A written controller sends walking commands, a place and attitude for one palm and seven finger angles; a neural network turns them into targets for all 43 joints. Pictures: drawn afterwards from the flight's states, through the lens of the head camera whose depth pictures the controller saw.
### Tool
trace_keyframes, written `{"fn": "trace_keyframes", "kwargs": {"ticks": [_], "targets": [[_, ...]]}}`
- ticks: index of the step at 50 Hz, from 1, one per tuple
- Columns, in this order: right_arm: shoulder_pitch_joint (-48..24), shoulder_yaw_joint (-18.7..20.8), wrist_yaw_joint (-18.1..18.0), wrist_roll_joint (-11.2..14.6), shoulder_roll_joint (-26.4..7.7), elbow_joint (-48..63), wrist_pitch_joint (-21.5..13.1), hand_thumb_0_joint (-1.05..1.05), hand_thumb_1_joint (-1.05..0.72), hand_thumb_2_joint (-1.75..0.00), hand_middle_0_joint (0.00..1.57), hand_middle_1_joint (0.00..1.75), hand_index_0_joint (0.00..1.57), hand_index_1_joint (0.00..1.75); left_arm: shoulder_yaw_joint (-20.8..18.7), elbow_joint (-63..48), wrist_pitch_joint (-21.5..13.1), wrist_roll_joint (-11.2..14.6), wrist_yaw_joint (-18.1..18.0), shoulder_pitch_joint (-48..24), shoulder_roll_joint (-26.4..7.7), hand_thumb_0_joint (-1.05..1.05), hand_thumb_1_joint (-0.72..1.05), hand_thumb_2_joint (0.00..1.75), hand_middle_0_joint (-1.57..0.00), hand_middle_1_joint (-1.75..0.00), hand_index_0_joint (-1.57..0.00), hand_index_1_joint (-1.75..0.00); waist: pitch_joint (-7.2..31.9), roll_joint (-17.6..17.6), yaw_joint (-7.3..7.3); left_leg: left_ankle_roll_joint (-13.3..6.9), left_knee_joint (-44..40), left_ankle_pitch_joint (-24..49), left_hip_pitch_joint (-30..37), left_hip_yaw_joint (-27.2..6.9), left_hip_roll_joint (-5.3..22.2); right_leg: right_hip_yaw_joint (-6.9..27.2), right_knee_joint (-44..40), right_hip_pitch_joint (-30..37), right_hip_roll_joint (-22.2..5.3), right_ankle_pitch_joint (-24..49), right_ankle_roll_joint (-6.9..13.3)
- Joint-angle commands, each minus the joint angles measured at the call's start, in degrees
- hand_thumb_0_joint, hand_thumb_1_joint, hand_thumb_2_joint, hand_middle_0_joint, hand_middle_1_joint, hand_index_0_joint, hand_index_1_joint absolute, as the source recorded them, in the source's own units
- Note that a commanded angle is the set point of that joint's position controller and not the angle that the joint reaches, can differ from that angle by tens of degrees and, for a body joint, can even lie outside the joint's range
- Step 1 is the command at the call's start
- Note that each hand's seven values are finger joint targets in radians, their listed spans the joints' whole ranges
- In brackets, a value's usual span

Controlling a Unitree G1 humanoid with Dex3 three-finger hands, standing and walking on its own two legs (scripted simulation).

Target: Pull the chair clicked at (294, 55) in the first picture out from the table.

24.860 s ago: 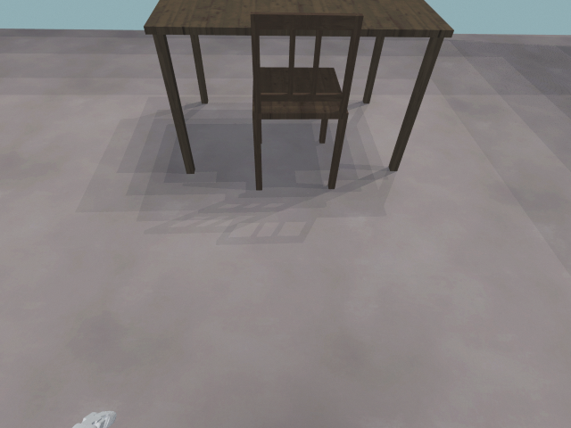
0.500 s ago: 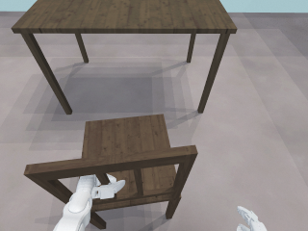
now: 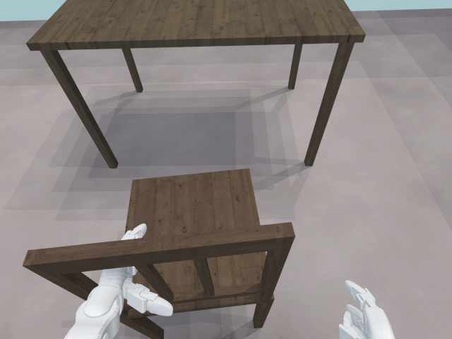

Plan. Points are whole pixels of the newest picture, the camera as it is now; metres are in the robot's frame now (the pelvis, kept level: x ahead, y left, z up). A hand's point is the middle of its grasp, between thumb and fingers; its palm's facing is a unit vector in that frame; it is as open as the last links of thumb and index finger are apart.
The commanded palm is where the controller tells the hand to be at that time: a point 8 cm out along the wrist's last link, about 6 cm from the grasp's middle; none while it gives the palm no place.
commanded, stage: draw the fingers out of the gap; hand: left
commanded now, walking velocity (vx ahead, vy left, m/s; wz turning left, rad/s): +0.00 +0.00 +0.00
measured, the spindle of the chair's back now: (156, 281) +0.25 +0.15 -0.08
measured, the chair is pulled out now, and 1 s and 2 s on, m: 0.68 0.68 0.70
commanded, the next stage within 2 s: draw the hand back to the body in 0.86 s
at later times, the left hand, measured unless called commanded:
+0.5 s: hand (144, 318) +0.18 +0.15 -0.04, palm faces -0.03 -0.99 -0.13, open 17.5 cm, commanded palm +0.16 +0.20 -0.02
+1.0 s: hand out of the picture +0.11 +0.14 -0.04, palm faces -0.02 -0.99 -0.12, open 17.5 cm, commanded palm +0.09 +0.20 -0.01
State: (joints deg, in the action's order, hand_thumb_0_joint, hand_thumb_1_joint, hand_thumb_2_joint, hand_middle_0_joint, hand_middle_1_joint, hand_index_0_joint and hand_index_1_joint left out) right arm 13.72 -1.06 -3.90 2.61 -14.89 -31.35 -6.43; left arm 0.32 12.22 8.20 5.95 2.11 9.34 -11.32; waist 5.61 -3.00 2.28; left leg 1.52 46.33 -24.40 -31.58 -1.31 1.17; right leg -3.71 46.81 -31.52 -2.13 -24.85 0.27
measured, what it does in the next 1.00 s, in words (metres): stands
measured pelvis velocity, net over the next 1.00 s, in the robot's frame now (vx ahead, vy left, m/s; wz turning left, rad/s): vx -0.01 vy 0.01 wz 0.02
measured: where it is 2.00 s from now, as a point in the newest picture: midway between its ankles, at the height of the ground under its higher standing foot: outside the picture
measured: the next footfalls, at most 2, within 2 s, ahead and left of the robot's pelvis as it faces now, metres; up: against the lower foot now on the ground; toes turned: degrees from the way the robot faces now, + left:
none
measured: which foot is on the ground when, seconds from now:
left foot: down 0.00-1.00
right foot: down 0.00-1.00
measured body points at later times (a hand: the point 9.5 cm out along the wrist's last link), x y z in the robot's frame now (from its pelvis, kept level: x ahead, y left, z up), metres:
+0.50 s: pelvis -0.01 +0.01 -0.01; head +0.03 +0.00 +0.44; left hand +0.17 +0.20 -0.03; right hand +0.16 -0.24 -0.09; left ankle -0.02 +0.14 -0.70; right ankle -0.02 -0.11 -0.70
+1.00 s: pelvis -0.01 +0.01 -0.02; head +0.02 +0.00 +0.43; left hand +0.11 +0.20 -0.03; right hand +0.18 -0.22 -0.09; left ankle -0.02 +0.14 -0.70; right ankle -0.02 -0.11 -0.70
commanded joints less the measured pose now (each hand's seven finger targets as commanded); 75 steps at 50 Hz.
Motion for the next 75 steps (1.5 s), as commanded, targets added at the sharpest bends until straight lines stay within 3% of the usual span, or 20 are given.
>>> {"fn": "trace_keyframes", "kwargs": {"ticks": [1,4,5,9,18,20,29,32,36,47,49,50,53,57,61,64,67,70,74,75], "targets": [[-1.4,3.2,-1.0,-0.2,-7.2,8.5,-3.3,0.0,-0.9,-0.9,0.2,0.3,0.2,0.3,-1.2,-11.8,-1.6,-0.4,0.2,-4.9,-4.8,0.0,-0.55,0.2,0.0,0.0,0.0,0.0,11.7,5.5,1.27,-3.0,-2.8,18.6,4.6,1.5,-0.5,-0.4,-5.5,6.7,-0.7,25.0,-0.9],[-1.3,3.2,-1.2,-0.4,-7.1,9.0,-3.6,0.0,-0.9,-0.9,0.2,0.3,0.2,0.3,-3.4,-14.5,-1.5,-0.8,-0.7,-3.4,-7.3,0.0,-0.55,0.2,0.0,0.0,0.0,0.0,12.9,3.0,0.26,-2.9,-2.6,19.7,4.8,1.4,-0.6,-0.3,-4.8,7.4,-0.9,25.4,-0.5],[-0.9,3.3,-1.3,-0.5,-7.1,8.9,-3.3,0.0,-0.9,-0.9,0.2,0.3,0.2,0.3,-5.5,-13.5,-1.6,-1.1,-1.0,-2.1,-9.2,0.0,-0.55,0.2,0.0,0.0,0.0,0.0,12.6,4.2,0.07,-2.9,-2.3,19.9,4.0,1.4,-0.6,-0.4,-4.4,7.2,-0.8,25.7,-0.4],[-1.8,3.3,-1.0,-0.4,-6.0,10.6,-3.5,0.0,-0.9,-0.9,0.2,0.3,0.2,0.3,-2.1,-19.2,-1.9,-1.3,-1.4,5.2,-5.7,0.0,-0.55,0.2,0.0,0.0,0.0,0.0,13.8,2.2,-0.47,-2.8,-1.8,21.0,4.3,1.5,-0.7,-0.5,-3.7,7.6,-1.0,26.3,-0.2],[-2.1,3.2,-2.2,-0.4,-6.4,11.1,-4.5,0.0,-0.9,-0.9,0.2,0.3,0.2,0.3,-0.1,-24.8,-1.6,-1.3,-1.4,9.1,-5.9,0.0,-0.55,0.2,0.0,0.0,0.0,0.0,9.1,3.4,1.1,-3.1,-0.9,14.1,1.6,0.2,-0.8,-0.9,-4.0,2.2,-0.4,16.8,-0.4],[-2.0,3.2,-2.3,-0.5,-6.1,11.4,-5.1,0.0,-0.9,-0.9,0.2,0.3,0.2,0.3,-0.4,-27.4,-2.2,-1.3,-1.6,11.6,-6.1,0.0,-0.55,0.2,0.0,0.0,0.0,0.0,11.3,2.5,0.56,-3.1,-0.5,14.9,2.1,-0.2,-0.9,-1.1,-3.3,2.7,-0.4,16.6,-0.2],[-3.4,2.8,-2.3,-0.5,-5.0,12.9,-5.1,0.0,-0.9,-0.9,0.2,0.3,0.2,0.3,3.8,-30.2,-0.1,-3.0,-2.7,20.3,-3.2,0.0,-0.55,0.2,0.0,0.0,0.0,0.0,8.0,2.1,0.3,-2.8,-0.6,10.6,0.0,-1.0,-1.0,-1.8,-2.7,-0.5,-0.3,10.5,0.0],[-3.9,3.0,-2.6,-0.6,-4.9,13.5,-4.5,0.0,-0.9,-0.9,0.2,0.3,0.2,0.3,1.6,-31.1,0.7,-3.2,-3.2,21.9,-5.1,0.0,-0.55,0.2,0.0,0.0,0.0,0.0,7.7,3.0,-0.53,-2.9,-0.5,8.8,-1.7,-1.0,-1.1,-1.5,-2.9,-0.2,-0.2,8.5,0.2],[-4.1,2.7,-2.5,-0.4,-4.2,14.9,-4.2,0.0,-0.9,-0.9,0.2,0.3,0.2,0.3,3.8,-35.0,0.6,-3.5,-3.7,25.6,-3.0,0.0,-0.55,0.2,0.0,0.0,0.0,0.0,7.6,2.5,-0.58,-2.8,-0.2,8.8,-1.7,-1.0,-1.1,-1.7,-2.1,-1.1,-0.1,8.2,0.3],[-4.2,3.7,-3.2,-0.3,-3.4,15.3,-4.1,0.0,-0.9,-0.9,0.2,0.3,0.2,0.3,3.5,-39.2,-0.8,-3.9,-2.3,35.2,-4.0,0.0,-0.55,0.2,0.0,0.0,0.0,0.0,7.4,2.7,-0.87,-3.2,2.4,8.9,-4.6,-1.0,-1.4,-1.4,-1.1,-2.3,0.1,8.4,0.4],[-4.3,4.0,-3.3,-0.1,-3.0,15.5,-3.9,0.0,-0.9,-0.9,0.2,0.3,0.2,0.3,2.8,-39.7,-1.4,-3.7,-2.0,38.1,-4.1,0.0,-0.55,0.2,0.0,0.0,0.0,0.0,7.8,3.2,-1.21,-3.1,2.9,9.5,-4.6,-0.8,-1.4,-1.4,-0.6,-2.4,0.2,9.2,0.4],[-3.9,3.9,-3.2,-0.2,-2.5,15.4,-5.4,0.0,-0.9,-0.9,0.2,0.3,0.2,0.3,2.7,-48.9,-8.9,2.5,-1.7,33.0,0.7,0.0,-0.55,0.2,0.0,0.0,0.0,0.0,7.6,4.4,-1.05,-2.7,4.9,11.0,-5.0,-1.0,-2.0,-2.7,0.6,-4.3,0.7,11.5,0.2],[-2.8,4.6,-3.2,0.1,-2.8,12.8,-6.5,0.0,-0.9,-0.9,0.2,0.3,0.2,0.3,-3.2,-47.7,-15.2,3.4,-1.7,35.8,-4.9,0.0,-0.55,0.2,0.0,0.0,0.0,0.0,10.8,1.5,-2.06,-2.6,5.6,12.2,-4.2,-0.9,-1.8,-2.0,1.6,-3.4,0.8,11.9,0.6],[-3.6,5.2,-2.2,0.5,-2.0,10.9,-7.1,0.0,-0.9,-0.9,0.2,0.3,0.2,0.3,-3.4,-46.8,-22.7,4.2,0.1,36.1,-3.5,0.0,-0.55,0.2,0.0,0.0,0.0,0.0,9.3,-0.6,-2.18,-2.2,6.5,13.3,-5.2,-1.2,-1.4,-2.1,2.9,-5.4,0.8,11.9,0.7],[-5.8,5.6,-0.6,0.6,-2.0,9.7,-7.1,0.0,-0.9,-0.9,0.2,0.3,0.2,0.3,-3.4,-42.6,-30.5,5.5,4.9,35.9,-2.9,0.0,-0.55,0.2,0.0,0.0,0.0,0.0,7.8,3.0,-2.03,-2.0,8.4,10.4,-9.0,-1.3,-1.1,-1.6,4.3,-7.2,0.7,10.0,0.4],[-6.9,5.7,-0.3,0.9,-2.1,10.6,-7.5,0.0,-0.9,-0.9,0.2,0.3,0.2,0.3,-8.0,-48.4,-34.3,7.8,8.1,32.9,-8.5,0.0,-0.55,0.2,0.0,0.0,0.0,0.0,12.2,0.5,-2.81,-2.2,8.2,10.4,-7.8,-1.0,-1.1,0.0,3.8,-4.0,0.3,9.4,0.6],[-6.9,5.5,-0.9,1.5,-1.5,10.1,-7.4,0.0,-0.9,-0.9,0.2,0.3,0.2,0.3,-13.8,-51.2,-33.5,9.2,7.5,33.2,-12.2,0.0,-0.55,0.2,0.0,0.0,0.0,0.0,15.1,-3.5,-3.97,-2.3,6.2,12.0,-3.7,-1.2,-0.9,-0.4,2.6,-1.2,0.4,9.8,0.9],[-7.2,4.8,-1.5,2.1,-0.9,9.6,-7.9,0.0,-0.9,-0.9,0.2,0.3,0.2,0.3,-13.7,-54.2,-31.8,11.6,6.4,32.0,-10.2,0.0,-0.51,0.22,-0.01,-0.01,-0.01,-0.01,14.1,-3.6,-3.43,-2.3,4.2,12.1,-1.1,-1.6,-0.9,-1.3,0.8,-0.2,0.6,10.2,0.6],[-7.2,4.1,-2.2,2.4,-0.7,7.7,-9.3,0.0,-0.9,-0.9,0.2,0.3,0.2,0.3,-17.5,-55.2,-31.1,13.2,4.5,31.1,-12.5,0.0,-0.37,0.29,-0.02,-0.04,-0.02,-0.04,12.7,-2.8,-3.71,-2.0,1.8,12.9,0.8,-2.4,-0.6,-1.9,-1.3,1.9,1.1,10.7,0.6],[-7.2,3.1,-3.8,0.3,-1.5,8.4,-7.5,0.0,-0.9,-0.9,0.2,0.3,0.2,0.3,-21.0,-53.2,-21.3,0.2,-3.5,35.5,-25.7,0.0,-0.33,0.31,-0.03,-0.05,-0.03,-0.05,16.4,-6.5,-8.1,-1.9,-1.1,12.8,4.0,-2.1,2.3,1.4,-4.1,7.7,-1.2,10.5,2.3]]}}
